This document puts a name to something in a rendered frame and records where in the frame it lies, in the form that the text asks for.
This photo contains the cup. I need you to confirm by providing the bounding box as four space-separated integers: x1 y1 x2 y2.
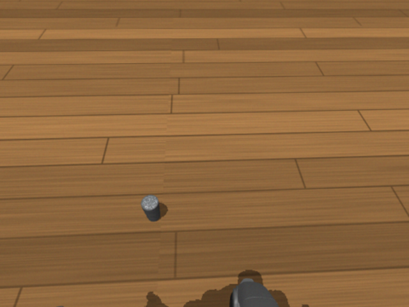
141 195 160 222

